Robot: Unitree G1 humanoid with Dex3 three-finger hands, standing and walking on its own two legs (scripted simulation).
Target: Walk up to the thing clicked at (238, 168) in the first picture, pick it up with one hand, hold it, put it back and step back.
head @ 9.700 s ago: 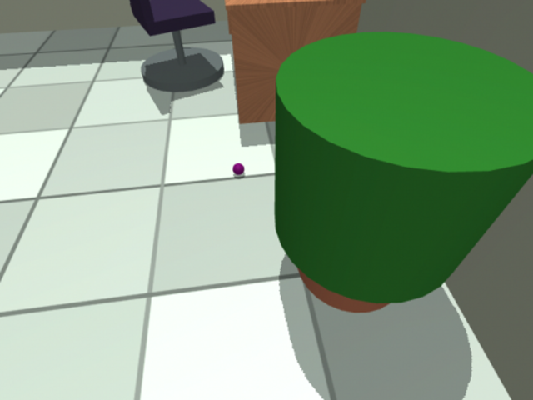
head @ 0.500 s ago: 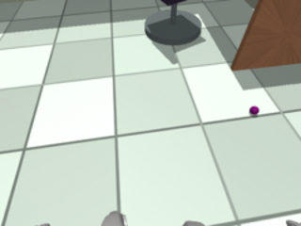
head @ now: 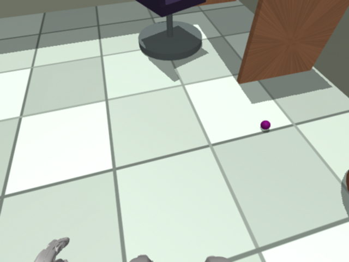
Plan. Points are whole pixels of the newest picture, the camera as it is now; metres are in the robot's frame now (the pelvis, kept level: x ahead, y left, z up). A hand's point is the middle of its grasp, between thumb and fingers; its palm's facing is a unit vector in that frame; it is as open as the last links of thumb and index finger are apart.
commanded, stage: walk up
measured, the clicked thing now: (265, 125) +1.02 -0.66 -0.72
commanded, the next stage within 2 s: none
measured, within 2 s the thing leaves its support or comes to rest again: neither
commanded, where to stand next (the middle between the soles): +0.10 +0.01 m, yaw +50 degrees
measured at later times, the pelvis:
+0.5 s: pelvis +0.00 -0.02 +0.00, yaw +21 degrees
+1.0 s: pelvis +0.03 -0.05 +0.00, yaw +39 degrees
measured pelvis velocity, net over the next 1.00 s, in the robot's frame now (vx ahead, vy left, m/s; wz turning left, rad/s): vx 0.03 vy -0.05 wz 0.69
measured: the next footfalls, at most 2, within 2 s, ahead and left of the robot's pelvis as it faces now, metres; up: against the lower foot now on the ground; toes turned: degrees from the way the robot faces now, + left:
right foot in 0.02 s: +0.06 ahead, -0.12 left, +0.00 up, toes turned +3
left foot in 0.48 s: +0.03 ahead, +0.13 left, +0.00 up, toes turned +25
